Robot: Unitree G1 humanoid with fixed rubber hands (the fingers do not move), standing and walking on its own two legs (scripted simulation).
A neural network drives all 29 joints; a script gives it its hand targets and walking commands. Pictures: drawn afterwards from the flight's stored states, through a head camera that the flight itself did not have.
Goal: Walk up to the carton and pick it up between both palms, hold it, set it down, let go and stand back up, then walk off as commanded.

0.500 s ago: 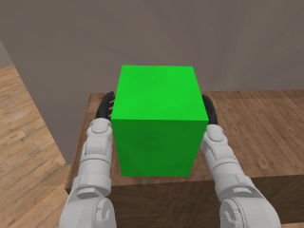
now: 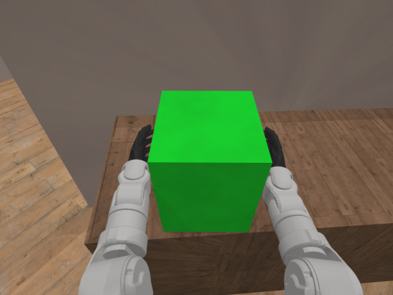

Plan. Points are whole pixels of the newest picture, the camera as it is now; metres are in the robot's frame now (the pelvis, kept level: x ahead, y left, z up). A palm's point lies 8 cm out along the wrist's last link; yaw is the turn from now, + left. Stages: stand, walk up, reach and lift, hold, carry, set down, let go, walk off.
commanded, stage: set down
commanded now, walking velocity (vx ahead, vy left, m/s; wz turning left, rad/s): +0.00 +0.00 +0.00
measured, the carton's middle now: (206, 163) +0.40 -0.01 +0.06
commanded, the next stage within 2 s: none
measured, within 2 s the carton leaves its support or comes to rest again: rests again in 0.86 s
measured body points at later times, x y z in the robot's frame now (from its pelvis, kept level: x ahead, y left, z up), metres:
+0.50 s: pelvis +0.00 +0.00 +0.00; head +0.01 +0.02 +0.45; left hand +0.40 +0.14 +0.06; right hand +0.38 -0.15 +0.06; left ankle +0.01 +0.11 -0.75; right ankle -0.01 -0.12 -0.75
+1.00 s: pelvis +0.00 +0.00 +0.00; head +0.04 +0.02 +0.45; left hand +0.40 +0.14 +0.04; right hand +0.38 -0.16 +0.04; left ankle +0.01 +0.11 -0.75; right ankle -0.01 -0.12 -0.75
